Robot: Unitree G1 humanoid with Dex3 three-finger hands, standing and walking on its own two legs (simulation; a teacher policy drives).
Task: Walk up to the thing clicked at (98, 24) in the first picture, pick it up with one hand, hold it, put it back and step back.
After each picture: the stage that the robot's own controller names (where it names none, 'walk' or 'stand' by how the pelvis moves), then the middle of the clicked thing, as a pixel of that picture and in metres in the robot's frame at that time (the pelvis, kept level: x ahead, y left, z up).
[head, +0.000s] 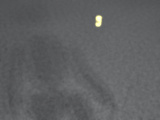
stand; (98, 21) +1.85 -0.26 -0.72
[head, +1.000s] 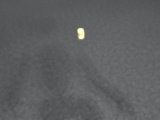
walk; (80, 33) +1.72 +0.11 -0.69
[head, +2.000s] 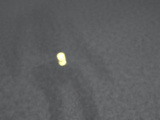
walk; (61, 59) +1.12 +0.30 -0.71
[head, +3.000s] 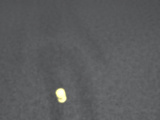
walk; (61, 95) +0.69 +0.24 -0.72
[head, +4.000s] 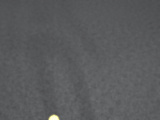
stand; out of the picture +0.41 +0.20 -0.69
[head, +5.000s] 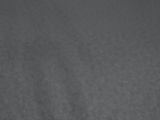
walk; out of the picture +0.39 +0.20 -0.72
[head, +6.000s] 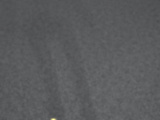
stand; out of the picture +0.31 +0.22 -0.70
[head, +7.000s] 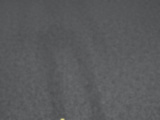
stand; out of the picture +0.37 +0.18 -0.70
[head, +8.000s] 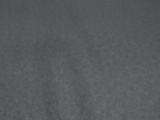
stand; out of the picture +0.38 +0.18 -0.73
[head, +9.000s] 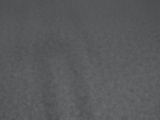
stand; out of the picture +0.36 +0.18 -0.73
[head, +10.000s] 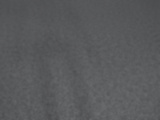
stand; out of the picture +0.36 +0.18 -0.73
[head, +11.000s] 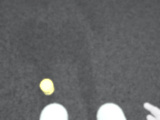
go down; (47, 87) +0.42 +0.18 -0.48
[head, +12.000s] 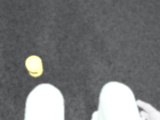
go down; (34, 66) +0.45 +0.20 -0.31
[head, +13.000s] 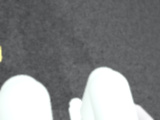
close in; out of the picture +0.44 +0.24 -0.24
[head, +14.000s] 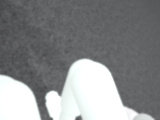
close; out of the picture +0.44 +0.26 -0.23
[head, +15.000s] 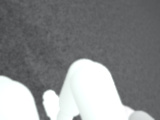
close; out of the picture +0.43 +0.26 -0.23
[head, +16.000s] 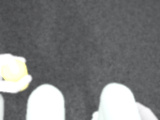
lift; (16, 76) +0.34 +0.23 -0.08
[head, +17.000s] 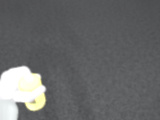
hold; (32, 92) +0.32 +0.17 +0.04
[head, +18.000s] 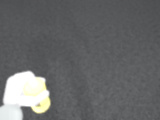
hold; (37, 95) +0.32 +0.17 -0.01
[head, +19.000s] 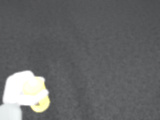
hold; (37, 95) +0.32 +0.17 +0.00
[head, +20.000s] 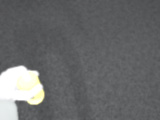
crouch; (31, 88) +0.35 +0.17 -0.06
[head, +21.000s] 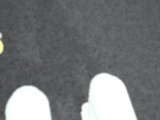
lower; out of the picture +0.49 +0.24 -0.09
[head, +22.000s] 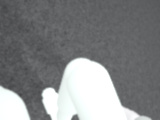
lower; out of the picture +0.45 +0.28 -0.23
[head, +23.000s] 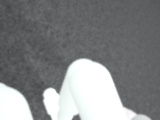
lower; out of the picture +0.44 +0.28 -0.24
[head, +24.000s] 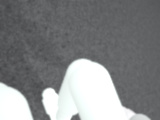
lower; out of the picture +0.44 +0.28 -0.24
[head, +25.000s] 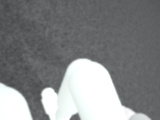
lower; out of the picture +0.44 +0.28 -0.24
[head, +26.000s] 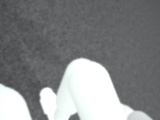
open; out of the picture +0.44 +0.27 -0.24
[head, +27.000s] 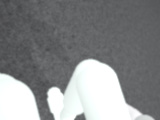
stand; out of the picture +0.44 +0.27 -0.24
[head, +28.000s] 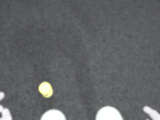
stand; (46, 90) +0.43 +0.19 -0.52
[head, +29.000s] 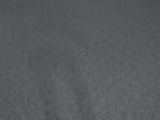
stand; out of the picture +0.39 +0.18 -0.66
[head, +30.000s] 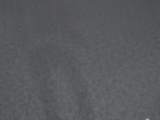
stand; out of the picture +0.40 +0.18 -0.67
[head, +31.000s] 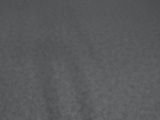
stand; out of the picture +0.40 +0.17 -0.70
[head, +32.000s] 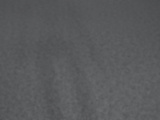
stand; out of the picture +0.40 +0.18 -0.72
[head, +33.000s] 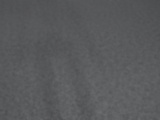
stand; out of the picture +0.38 +0.18 -0.73
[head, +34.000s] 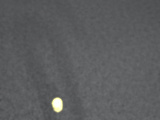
walk; (57, 105) +0.46 +0.13 -0.71
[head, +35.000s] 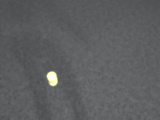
walk; (52, 78) +0.69 +0.24 -0.69
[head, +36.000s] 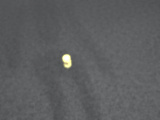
stand; (67, 61) +1.00 +0.22 -0.70
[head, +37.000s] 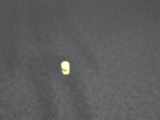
stand; (65, 68) +0.98 +0.16 -0.72
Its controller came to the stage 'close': yes
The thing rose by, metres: 0.70
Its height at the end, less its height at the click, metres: +0.00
